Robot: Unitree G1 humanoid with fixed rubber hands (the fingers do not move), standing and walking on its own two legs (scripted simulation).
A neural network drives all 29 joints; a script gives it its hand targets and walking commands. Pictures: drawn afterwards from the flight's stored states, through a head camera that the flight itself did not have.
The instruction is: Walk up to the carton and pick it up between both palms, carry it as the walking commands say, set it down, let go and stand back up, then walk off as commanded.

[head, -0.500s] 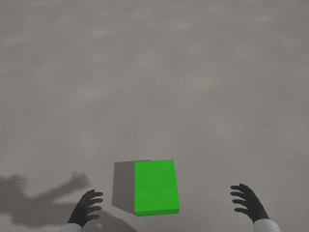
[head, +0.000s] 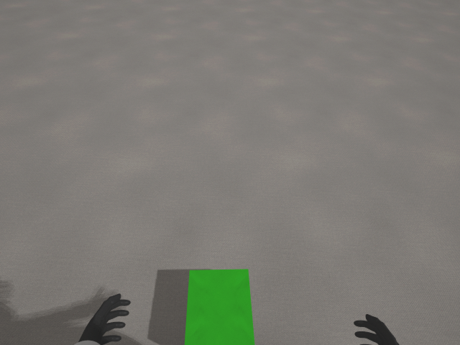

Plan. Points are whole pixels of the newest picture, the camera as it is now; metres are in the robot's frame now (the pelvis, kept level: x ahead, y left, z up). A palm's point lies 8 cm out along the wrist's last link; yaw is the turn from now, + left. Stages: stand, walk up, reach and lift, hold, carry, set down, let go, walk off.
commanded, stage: stand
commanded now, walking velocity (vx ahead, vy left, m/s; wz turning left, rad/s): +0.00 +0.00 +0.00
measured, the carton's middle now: (219, 311) +0.40 +0.05 -0.70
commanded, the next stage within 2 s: walk off in 1.76 s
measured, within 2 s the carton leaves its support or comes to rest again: neither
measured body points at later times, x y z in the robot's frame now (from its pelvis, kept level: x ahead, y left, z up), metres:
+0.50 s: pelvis -0.01 +0.03 +0.00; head -0.05 +0.05 +0.45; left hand +0.12 +0.32 -0.10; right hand +0.12 -0.27 -0.07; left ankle -0.01 +0.12 -0.73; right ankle -0.05 -0.11 -0.73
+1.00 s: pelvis -0.05 +0.02 +0.01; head -0.08 +0.03 +0.46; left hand +0.04 +0.32 -0.12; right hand +0.05 -0.29 -0.10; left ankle -0.01 +0.12 -0.73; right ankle -0.05 -0.11 -0.73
